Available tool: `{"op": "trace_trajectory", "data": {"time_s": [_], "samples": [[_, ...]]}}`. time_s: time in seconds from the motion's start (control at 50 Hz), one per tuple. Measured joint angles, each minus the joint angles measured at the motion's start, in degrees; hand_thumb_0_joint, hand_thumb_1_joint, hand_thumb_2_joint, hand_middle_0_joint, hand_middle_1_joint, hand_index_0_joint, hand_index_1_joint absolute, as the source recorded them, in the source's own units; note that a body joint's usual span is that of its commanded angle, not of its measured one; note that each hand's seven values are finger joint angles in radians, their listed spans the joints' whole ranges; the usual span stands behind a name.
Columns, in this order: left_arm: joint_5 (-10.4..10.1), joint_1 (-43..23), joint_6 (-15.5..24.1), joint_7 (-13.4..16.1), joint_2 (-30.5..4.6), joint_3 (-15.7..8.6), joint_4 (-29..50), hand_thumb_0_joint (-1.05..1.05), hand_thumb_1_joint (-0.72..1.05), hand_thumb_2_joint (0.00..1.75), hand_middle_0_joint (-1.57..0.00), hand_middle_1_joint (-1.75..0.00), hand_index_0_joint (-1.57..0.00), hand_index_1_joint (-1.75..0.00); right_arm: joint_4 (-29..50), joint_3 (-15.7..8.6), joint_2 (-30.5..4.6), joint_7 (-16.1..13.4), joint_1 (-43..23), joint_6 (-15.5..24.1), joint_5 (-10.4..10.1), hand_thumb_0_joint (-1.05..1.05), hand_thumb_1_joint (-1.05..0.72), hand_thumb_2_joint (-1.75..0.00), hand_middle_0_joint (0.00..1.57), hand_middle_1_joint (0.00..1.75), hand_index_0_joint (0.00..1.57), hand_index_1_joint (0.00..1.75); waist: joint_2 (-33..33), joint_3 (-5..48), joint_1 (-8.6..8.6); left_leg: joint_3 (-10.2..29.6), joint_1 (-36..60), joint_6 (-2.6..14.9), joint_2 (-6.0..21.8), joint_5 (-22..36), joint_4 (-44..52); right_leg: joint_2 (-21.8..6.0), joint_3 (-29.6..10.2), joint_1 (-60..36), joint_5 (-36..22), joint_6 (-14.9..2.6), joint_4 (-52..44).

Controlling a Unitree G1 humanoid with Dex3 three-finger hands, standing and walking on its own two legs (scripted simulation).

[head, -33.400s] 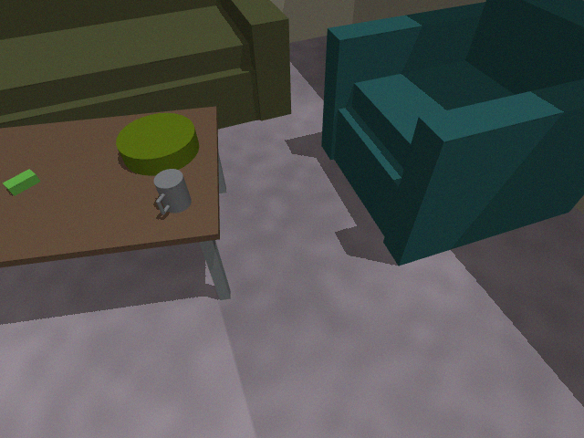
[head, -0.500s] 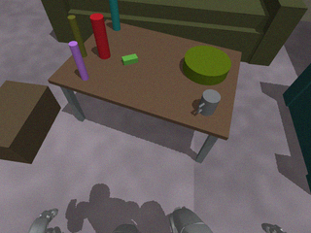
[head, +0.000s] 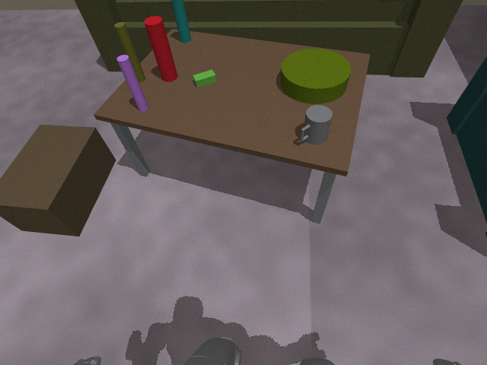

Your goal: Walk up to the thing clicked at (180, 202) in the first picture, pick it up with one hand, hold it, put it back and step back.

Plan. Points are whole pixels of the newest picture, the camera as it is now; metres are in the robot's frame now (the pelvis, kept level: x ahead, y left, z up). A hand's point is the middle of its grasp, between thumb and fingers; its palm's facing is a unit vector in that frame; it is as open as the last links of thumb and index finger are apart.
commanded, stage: step back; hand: right
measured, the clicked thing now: (313, 127) +0.85 -0.19 -0.27
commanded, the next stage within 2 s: stand in 1.62 s
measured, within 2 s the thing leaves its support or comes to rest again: neither
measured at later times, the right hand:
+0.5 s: hand out of the picture -0.04 -0.31 -0.15, palm faces -0.01 +0.91 -0.41, open 7.4 cm
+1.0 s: hand out of the picture -0.16 -0.29 -0.15, palm faces -0.07 +0.94 -0.34, open 7.4 cm
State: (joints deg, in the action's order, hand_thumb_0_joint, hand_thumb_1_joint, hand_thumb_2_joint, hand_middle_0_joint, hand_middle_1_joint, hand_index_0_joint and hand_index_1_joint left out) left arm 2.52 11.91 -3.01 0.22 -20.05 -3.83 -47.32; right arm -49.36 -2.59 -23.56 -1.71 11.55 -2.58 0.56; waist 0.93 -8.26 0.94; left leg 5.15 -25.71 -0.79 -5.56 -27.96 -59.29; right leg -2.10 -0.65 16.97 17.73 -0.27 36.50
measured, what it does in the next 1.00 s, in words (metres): walks backwards: left foot, then right foot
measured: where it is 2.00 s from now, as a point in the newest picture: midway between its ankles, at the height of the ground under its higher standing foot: outside the picture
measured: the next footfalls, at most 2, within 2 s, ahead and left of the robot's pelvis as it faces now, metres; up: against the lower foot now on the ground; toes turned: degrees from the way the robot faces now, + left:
left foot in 0.10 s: +0.00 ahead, +0.11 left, +0.00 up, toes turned +1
right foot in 0.42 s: -0.15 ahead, -0.15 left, +0.00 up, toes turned +4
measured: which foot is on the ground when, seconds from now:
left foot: up 0.00-0.08, down 0.10-0.46, up 0.48-0.72, down 0.74-1.00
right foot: down 0.00-0.10, up 0.12-0.40, down 0.42-1.00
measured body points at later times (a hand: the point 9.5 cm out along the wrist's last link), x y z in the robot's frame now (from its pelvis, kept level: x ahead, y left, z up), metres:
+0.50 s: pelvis -0.18 -0.04 -0.01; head -0.14 -0.05 +0.43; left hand -0.11 +0.28 -0.13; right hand -0.05 -0.36 -0.12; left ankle -0.06 +0.11 -0.70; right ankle -0.19 -0.16 -0.73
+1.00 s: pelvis -0.23 -0.04 +0.00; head -0.24 -0.04 +0.45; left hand -0.20 +0.29 -0.12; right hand -0.16 -0.34 -0.13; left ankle -0.24 +0.10 -0.73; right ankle -0.19 -0.15 -0.73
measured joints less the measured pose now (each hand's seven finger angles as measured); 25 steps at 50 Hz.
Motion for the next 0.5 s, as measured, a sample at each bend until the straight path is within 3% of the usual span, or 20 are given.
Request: {"op": "trace_trajectory", "data": {"time_s": [0.04, 0.08, 0.12, 0.18, 0.22, 0.26, 0.34, 0.42, 0.44, 0.46, 0.5], "samples": [[-0.19, -1.62, 0.16, 0.38, -0.53, 0.00, 1.47, 0.01, 0.90, 0.90, -0.21, -0.30, -0.21, -0.30, -0.32, 0.17, 0.50, 0.13, 0.59, 0.09, 0.30, 0.01, -0.90, -0.90, 0.20, 0.30, 0.21, 0.30, -0.27, -0.55, -0.38, -1.71, 3.98, 0.17, 1.53, -0.24, 7.17, -0.32, 1.15, 1.50, -0.49, 0.13, 1.03], [-0.69, -3.37, -0.02, 0.52, -1.25, 0.16, 2.74, 0.01, 0.90, 0.90, -0.21, -0.30, -0.21, -0.30, -0.46, 0.26, 0.99, 0.37, 1.05, 0.51, 0.52, 0.01, -0.90, -0.90, 0.20, 0.30, 0.21, 0.30, -0.77, -1.08, -0.90, -3.59, 8.87, 0.67, 2.90, 4.80, 18.07, -0.88, 2.27, 3.51, -0.28, 0.44, 3.47], [-1.13, -5.60, -0.50, 0.56, -2.14, 0.10, 3.18, 0.01, 0.90, 0.90, -0.21, -0.30, -0.21, -0.30, -1.18, 0.13, 2.26, 0.46, 0.51, 0.83, 1.04, 0.01, -0.90, -0.90, 0.20, 0.30, 0.21, 0.30, -3.27, -2.59, -0.60, -5.00, 10.24, 1.99, 1.66, 9.27, 21.81, -2.28, 1.06, 5.59, -0.04, 0.14, 6.87], [-1.62, -6.81, -1.45, 0.89, -1.94, 0.03, 2.35, 0.01, 0.90, 0.90, -0.20, -0.30, -0.21, -0.30, -1.08, 0.88, 2.83, 1.26, -0.41, 0.83, 1.29, 0.01, -0.90, -0.90, 0.21, 0.30, 0.21, 0.30, -2.80, -2.91, -1.18, -4.46, 8.31, 2.67, 3.04, 9.98, 20.47, 3.23, -4.41, 9.06, 11.82, -0.69, 19.08], [-2.07, -6.65, -1.68, 0.84, -2.20, -0.05, 1.70, 0.01, 0.90, 0.90, -0.20, -0.30, -0.21, -0.30, -0.87, 1.27, 3.28, 1.07, -1.05, 0.94, 1.45, 0.01, -0.90, -0.90, 0.21, 0.30, 0.21, 0.30, -2.92, -2.28, -1.24, -4.48, 7.77, 2.43, 4.11, 11.86, 22.03, 6.36, -7.18, 10.60, 12.71, -1.02, 27.76], [-2.14, -5.86, -1.41, 0.61, -2.28, -0.20, 1.27, 0.01, 0.90, 0.90, -0.20, -0.30, -0.21, -0.30, -0.33, 1.26, 3.27, 0.87, -1.90, 0.90, 1.60, 0.01, -0.90, -0.90, 0.21, 0.30, 0.21, 0.30, -2.70, -1.60, -0.99, -4.73, 6.85, 2.33, 5.34, 13.56, 23.17, 7.33, -7.40, 10.40, 12.14, -0.53, 31.58], [-1.73, -3.75, -0.93, 0.01, -2.39, -0.36, 0.19, 0.01, 0.90, 0.90, -0.20, -0.30, -0.21, -0.30, 1.72, 0.77, 2.54, 0.79, -4.07, 0.86, 1.97, 0.01, -0.90, -0.90, 0.21, 0.30, 0.21, 0.30, -1.96, -1.17, -0.48, -5.51, 4.38, 2.01, 7.53, 16.24, 23.74, 5.50, -5.62, 5.01, 11.97, 1.07, 23.96], [-1.52, -1.91, -0.10, -0.44, -2.49, -0.23, -1.91, 0.01, 0.90, 0.90, -0.20, -0.30, -0.21, -0.30, 3.26, 0.57, 0.92, 1.11, -5.91, 0.23, 1.65, 0.01, -0.90, -0.90, 0.21, 0.30, 0.21, 0.30, -0.97, -0.50, 0.26, -6.28, 0.32, 0.43, 9.42, 17.70, 21.25, 2.77, -2.21, -3.24, 7.25, 0.27, 4.72], [-1.25, -1.82, 0.27, -0.38, -1.80, -0.34, -2.90, 0.01, 0.90, 0.90, -0.20, -0.30, -0.21, -0.30, 3.06, 0.35, 0.11, 1.17, -6.53, -0.08, 1.45, 0.01, -0.90, -0.90, 0.21, 0.30, 0.21, 0.30, 0.81, -0.84, 0.20, -5.37, -0.72, 0.24, 10.61, 17.76, 19.96, 3.83, -1.22, -4.01, 6.17, 0.25, 2.66], [-0.78, -1.55, 0.43, -0.48, -1.03, -0.28, -3.58, 0.01, 0.90, 0.90, -0.20, -0.30, -0.21, -0.30, 2.67, -0.01, -0.47, 1.07, -6.74, -0.43, 1.22, 0.01, -0.90, -0.90, 0.21, 0.30, 0.21, 0.30, 2.46, -1.09, -0.30, -3.21, -1.67, 0.65, 10.51, 15.23, 18.42, 4.70, -0.09, -3.88, 5.53, 0.12, 2.76], [-0.19, 0.00, 0.39, -0.82, -0.72, 0.06, -3.96, 0.01, 0.90, 0.90, -0.20, -0.30, -0.21, -0.30, 1.46, -0.51, -0.17, 0.55, -5.71, -1.20, 0.92, 0.01, -0.90, -0.90, 0.21, 0.30, 0.21, 0.30, 1.44, 0.29, 0.67, 0.24, -4.06, 0.53, 5.99, 4.89, 10.98, 3.47, -0.56, -1.93, 5.04, -0.56, 4.28]]}}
